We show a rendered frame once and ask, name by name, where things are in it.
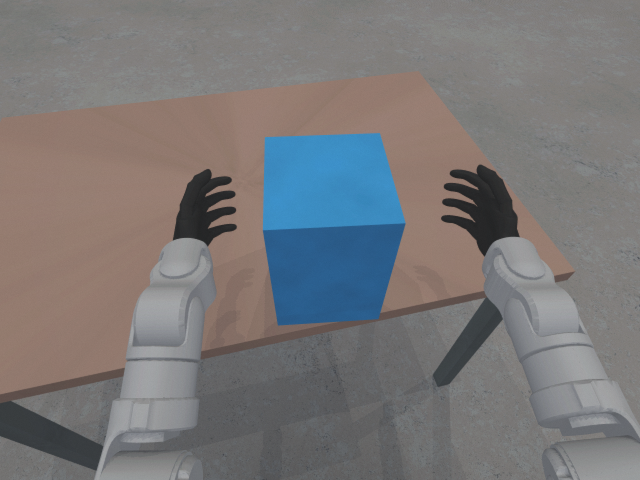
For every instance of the robot left upper arm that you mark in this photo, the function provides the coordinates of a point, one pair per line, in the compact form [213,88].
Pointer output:
[153,465]

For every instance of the right robot forearm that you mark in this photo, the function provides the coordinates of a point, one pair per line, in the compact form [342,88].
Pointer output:
[570,389]

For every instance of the right robot hand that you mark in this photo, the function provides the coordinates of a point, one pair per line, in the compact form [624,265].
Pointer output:
[494,217]

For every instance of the robot right upper arm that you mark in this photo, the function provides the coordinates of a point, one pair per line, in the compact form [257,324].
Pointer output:
[608,458]

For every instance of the table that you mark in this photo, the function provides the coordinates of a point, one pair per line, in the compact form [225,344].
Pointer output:
[89,198]

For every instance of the left robot forearm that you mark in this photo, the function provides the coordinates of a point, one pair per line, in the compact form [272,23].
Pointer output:
[157,397]

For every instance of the carton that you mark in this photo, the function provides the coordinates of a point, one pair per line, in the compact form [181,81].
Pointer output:
[332,226]

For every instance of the left robot hand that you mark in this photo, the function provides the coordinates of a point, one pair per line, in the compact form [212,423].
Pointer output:
[193,219]

